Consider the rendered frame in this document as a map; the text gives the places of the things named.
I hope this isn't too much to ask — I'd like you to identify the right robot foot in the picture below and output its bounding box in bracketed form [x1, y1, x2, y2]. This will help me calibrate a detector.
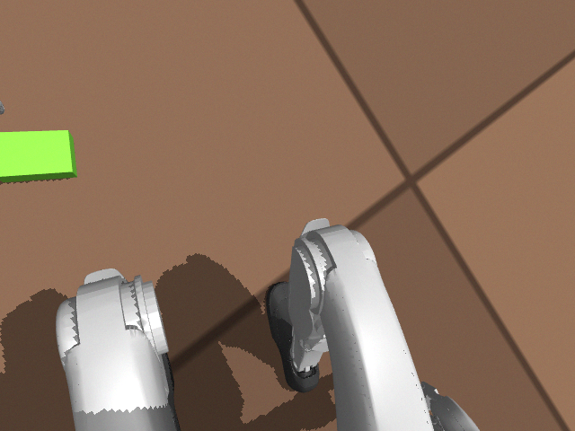
[266, 282, 319, 392]

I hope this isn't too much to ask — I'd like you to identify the right robot hand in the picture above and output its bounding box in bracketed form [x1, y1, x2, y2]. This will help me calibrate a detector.
[420, 382, 480, 431]

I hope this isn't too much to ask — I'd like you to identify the small box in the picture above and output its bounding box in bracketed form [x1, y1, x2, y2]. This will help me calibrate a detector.
[0, 130, 77, 182]

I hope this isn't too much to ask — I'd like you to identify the left robot foot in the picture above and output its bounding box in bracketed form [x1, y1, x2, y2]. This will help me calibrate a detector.
[162, 353, 181, 431]

